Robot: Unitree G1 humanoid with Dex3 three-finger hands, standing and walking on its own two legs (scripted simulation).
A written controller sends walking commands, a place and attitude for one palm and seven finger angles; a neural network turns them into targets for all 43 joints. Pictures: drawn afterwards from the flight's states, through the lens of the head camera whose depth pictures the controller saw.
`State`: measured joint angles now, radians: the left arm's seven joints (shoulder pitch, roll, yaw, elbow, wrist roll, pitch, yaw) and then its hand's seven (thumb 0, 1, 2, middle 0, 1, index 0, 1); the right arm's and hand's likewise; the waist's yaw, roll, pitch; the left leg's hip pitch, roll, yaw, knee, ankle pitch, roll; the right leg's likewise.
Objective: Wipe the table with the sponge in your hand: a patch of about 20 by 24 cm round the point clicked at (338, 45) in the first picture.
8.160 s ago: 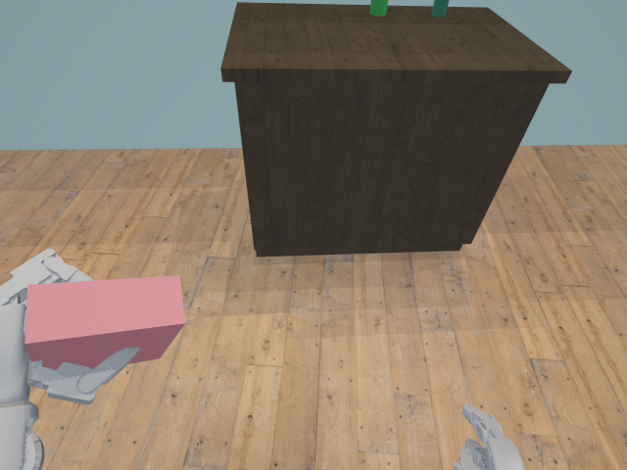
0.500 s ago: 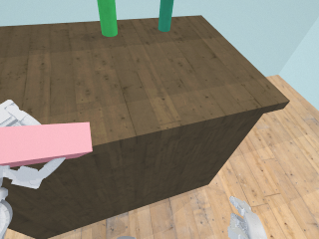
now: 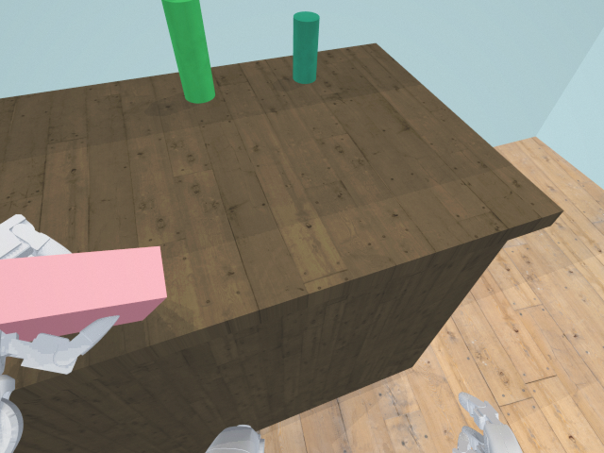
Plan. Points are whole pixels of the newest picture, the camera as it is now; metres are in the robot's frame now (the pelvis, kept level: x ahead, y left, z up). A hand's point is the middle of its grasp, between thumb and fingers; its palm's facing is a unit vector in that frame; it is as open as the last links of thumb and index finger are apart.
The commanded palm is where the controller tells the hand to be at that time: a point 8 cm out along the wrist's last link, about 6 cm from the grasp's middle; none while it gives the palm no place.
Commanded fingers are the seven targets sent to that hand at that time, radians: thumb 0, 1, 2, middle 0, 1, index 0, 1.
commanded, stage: come to a stop and stand still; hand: left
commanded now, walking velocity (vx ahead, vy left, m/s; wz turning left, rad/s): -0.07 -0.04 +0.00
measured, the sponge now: (107, 294) +0.23 +0.21 +0.16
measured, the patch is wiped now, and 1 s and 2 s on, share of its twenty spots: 0.00 0.00 0.00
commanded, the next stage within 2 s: look again from close up in 1.26 s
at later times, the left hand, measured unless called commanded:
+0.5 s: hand (49, 260) +0.25 +0.27 +0.17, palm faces +0.38 -0.85 -0.36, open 8.9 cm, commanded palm +0.20 +0.31 +0.18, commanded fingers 0.00 0.10 1.30 -1.20 -1.60 -1.20 -1.60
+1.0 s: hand (16, 237) +0.28 +0.32 +0.17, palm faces +0.39 -0.85 -0.36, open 8.9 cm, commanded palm +0.21 +0.35 +0.18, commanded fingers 0.00 0.10 1.30 -1.20 -1.60 -1.20 -1.60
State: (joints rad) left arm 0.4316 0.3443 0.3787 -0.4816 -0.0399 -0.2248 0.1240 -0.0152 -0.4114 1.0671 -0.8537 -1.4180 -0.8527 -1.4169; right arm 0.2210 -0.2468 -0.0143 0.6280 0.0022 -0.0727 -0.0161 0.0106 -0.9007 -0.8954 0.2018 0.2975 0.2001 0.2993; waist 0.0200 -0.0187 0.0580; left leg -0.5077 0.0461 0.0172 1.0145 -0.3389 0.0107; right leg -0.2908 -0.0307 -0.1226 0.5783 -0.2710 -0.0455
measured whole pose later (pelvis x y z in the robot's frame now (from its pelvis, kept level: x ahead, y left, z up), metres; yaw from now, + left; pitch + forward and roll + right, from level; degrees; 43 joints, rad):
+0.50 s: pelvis +0.03 +0.03 +0.01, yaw -2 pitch -1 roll -1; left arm 0.42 0.35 0.34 -0.50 -0.06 -0.14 0.13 -0.01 -0.41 1.07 -0.85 -1.42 -0.85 -1.42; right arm 0.18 -0.16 0.05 0.58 0.00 -0.10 -0.03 0.01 -0.90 -0.89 0.21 0.30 0.20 0.30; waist 0.04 0.00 0.05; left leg -0.29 0.09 0.03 0.48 -0.18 -0.04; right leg -0.19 0.00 -0.05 0.43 -0.23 0.01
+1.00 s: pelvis +0.04 +0.08 +0.01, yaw -2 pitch -1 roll -2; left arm 0.39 0.36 0.39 -0.47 -0.04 -0.22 0.12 -0.02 -0.41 1.07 -0.84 -1.43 -0.84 -1.43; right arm 0.22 -0.18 0.01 0.60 0.01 -0.14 -0.02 0.01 -0.90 -0.90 0.20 0.30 0.20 0.30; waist 0.02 -0.02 0.08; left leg -0.28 0.03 0.06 0.52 -0.23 0.03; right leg -0.17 -0.05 -0.01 0.42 -0.24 0.06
